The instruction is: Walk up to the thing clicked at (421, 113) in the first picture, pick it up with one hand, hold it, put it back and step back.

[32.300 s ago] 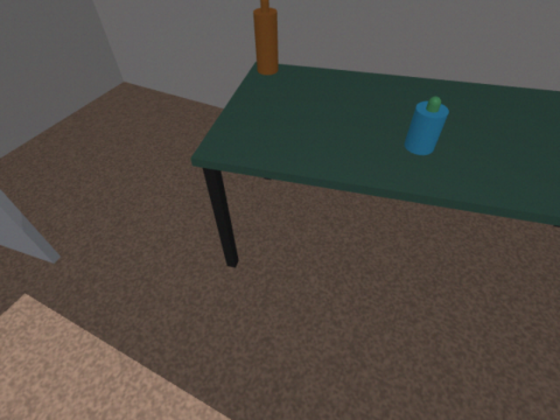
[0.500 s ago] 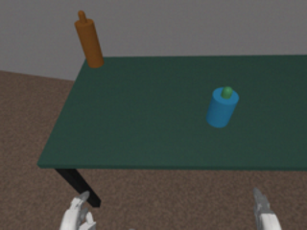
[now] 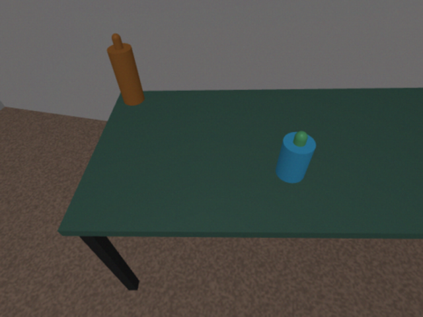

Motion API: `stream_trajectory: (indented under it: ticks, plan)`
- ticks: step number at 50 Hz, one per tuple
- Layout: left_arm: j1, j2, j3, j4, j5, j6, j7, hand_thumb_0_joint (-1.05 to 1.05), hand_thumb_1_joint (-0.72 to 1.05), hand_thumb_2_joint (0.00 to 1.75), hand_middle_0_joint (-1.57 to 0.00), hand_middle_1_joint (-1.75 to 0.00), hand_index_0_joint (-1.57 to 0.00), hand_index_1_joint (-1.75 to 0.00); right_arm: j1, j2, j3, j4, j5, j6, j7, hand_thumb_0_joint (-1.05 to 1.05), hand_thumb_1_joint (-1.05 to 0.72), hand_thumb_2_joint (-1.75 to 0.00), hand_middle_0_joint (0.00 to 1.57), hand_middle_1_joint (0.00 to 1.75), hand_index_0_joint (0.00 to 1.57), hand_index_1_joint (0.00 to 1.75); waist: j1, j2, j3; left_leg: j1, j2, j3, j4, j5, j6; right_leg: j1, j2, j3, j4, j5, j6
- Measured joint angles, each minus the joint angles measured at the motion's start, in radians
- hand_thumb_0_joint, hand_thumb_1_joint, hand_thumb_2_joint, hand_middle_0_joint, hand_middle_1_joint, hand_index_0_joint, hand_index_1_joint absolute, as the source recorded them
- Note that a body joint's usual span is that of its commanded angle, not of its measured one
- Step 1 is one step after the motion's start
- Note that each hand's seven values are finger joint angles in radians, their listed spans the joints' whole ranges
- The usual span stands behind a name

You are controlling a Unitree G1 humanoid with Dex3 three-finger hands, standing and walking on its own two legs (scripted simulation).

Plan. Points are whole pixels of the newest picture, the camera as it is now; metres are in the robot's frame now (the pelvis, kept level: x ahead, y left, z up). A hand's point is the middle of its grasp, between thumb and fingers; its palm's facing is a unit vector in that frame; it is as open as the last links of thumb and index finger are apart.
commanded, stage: stand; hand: right
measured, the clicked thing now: (295, 153) +0.56 -0.20 -0.06
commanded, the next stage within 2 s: none
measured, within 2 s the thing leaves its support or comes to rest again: neither
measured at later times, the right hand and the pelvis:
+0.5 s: hand out of the picture +0.03 -0.24 -0.13, palm faces -0.03 +0.93 -0.36, open 7.9 cm; pelvis -0.01 +0.01 +0.03, yaw +0 degrees
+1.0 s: hand out of the picture +0.08 -0.23 -0.13, palm faces -0.03 +0.94 -0.35, open 7.4 cm; pelvis +0.01 +0.02 +0.03, yaw +0 degrees
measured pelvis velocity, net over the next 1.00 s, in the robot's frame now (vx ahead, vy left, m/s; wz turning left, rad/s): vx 0.01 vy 0.02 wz -0.01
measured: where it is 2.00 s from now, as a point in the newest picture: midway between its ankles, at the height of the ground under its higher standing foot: outside the picture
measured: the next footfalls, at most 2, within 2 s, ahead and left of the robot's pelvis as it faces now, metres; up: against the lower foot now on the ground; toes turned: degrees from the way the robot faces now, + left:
none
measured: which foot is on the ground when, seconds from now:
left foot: down 0.00-1.00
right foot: down 0.00-1.00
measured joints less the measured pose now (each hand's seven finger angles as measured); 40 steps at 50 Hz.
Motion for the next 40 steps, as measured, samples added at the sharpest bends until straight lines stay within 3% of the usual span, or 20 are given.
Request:
stream_trajectory:
  ticks: [6,14,22,29,40]
  plan:
    - [-0.020,-0.020,-0.011,0.068,-0.010,0.001,-0.003,0.01,0.90,0.90,-0.21,-0.30,-0.20,-0.30,-0.017,0.001,0.008,0.088,0.006,-0.001,0.001,-0.01,0.31,-0.29,0.15,0.20,0.15,0.19,-0.008,-0.002,0.005,0.070,0.003,-0.002,-0.114,0.063,-0.004,0.070,0.002,-0.004,-0.112,0.061,-0.001]
    - [-0.052,-0.020,-0.014,0.129,-0.014,-0.005,-0.007,0.01,0.90,0.90,-0.21,-0.30,-0.20,-0.30,-0.031,-0.004,0.015,0.167,0.012,-0.001,0.003,0.00,-0.23,-0.71,0.19,0.28,0.19,0.27,-0.014,-0.008,0.015,0.131,0.010,-0.005,-0.226,0.127,-0.008,0.137,0.007,-0.009,-0.235,0.130,-0.001]
    - [-0.078,-0.007,-0.011,0.167,-0.018,-0.007,-0.007,0.01,0.90,0.90,-0.21,-0.30,-0.20,-0.30,-0.042,-0.001,0.015,0.209,0.014,0.000,0.008,0.00,-0.71,-0.86,0.20,0.30,0.20,0.29,-0.015,-0.011,0.022,0.153,0.012,0.000,-0.269,0.152,-0.003,0.168,0.008,-0.004,-0.302,0.169,0.006]
    - [-0.091,0.001,-0.010,0.189,-0.019,-0.004,-0.009,0.01,0.90,0.90,-0.21,-0.30,-0.20,-0.30,-0.053,0.002,0.017,0.229,0.015,0.000,0.010,0.00,-0.85,-0.89,0.20,0.30,0.20,0.30,-0.013,-0.014,0.027,0.162,0.001,0.010,-0.291,0.160,0.007,0.175,-0.003,0.006,-0.323,0.179,0.017]
    - [-0.093,0.001,-0.017,0.205,-0.020,-0.003,-0.008,0.01,0.90,0.90,-0.21,-0.30,-0.20,-0.30,-0.083,0.003,0.019,0.240,0.019,-0.005,0.012,0.00,-0.90,-0.90,0.21,0.30,0.20,0.30,-0.010,-0.013,0.033,0.174,-0.014,0.018,-0.319,0.161,0.019,0.183,-0.019,0.013,-0.344,0.176,0.030]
